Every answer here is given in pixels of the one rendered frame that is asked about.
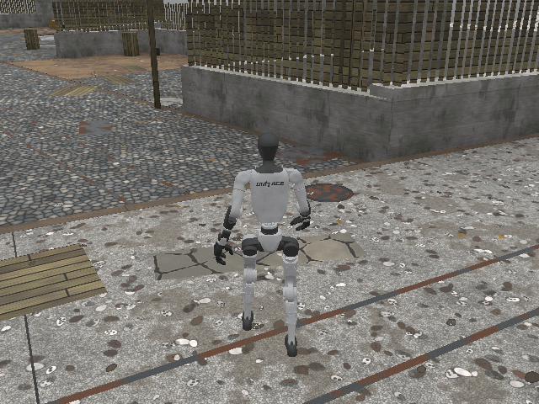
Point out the right robot forearm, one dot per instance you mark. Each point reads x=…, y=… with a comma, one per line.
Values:
x=305, y=216

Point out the robot right hand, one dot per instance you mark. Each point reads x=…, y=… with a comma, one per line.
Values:
x=298, y=220

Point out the left robot upper arm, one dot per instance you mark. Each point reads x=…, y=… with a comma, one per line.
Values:
x=238, y=193

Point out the right robot foot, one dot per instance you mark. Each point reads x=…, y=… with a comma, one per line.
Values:
x=291, y=349

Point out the left robot forearm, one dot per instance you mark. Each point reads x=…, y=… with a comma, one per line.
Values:
x=226, y=229

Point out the robot head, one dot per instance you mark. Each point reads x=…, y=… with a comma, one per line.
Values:
x=268, y=144

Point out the right robot upper arm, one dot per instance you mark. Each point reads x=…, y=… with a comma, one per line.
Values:
x=298, y=186

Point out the robot left hand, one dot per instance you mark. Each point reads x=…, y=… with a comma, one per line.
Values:
x=219, y=254

